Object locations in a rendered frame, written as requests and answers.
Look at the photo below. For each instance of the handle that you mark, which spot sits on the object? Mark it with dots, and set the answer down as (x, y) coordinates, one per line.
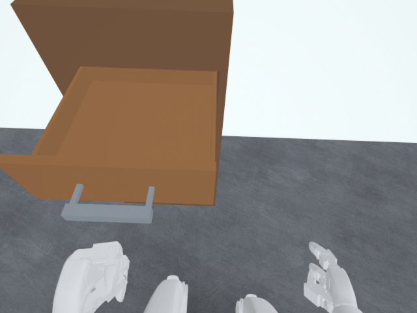
(75, 211)

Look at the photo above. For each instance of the left robot thigh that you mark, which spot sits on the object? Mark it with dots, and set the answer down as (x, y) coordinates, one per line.
(171, 296)

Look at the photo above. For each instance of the right robot thigh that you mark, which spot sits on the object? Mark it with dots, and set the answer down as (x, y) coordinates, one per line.
(254, 305)

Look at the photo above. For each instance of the right robot hand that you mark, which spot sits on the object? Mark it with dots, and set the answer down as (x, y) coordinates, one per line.
(334, 288)

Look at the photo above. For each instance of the robot thigh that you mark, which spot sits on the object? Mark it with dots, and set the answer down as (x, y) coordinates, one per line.
(254, 305)
(171, 296)

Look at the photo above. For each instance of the drawer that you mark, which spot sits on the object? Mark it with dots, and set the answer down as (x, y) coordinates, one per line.
(118, 131)

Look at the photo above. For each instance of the cabinet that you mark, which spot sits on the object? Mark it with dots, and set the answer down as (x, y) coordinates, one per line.
(149, 34)

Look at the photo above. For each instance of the left robot hand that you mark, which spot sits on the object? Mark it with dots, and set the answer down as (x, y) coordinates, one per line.
(102, 267)

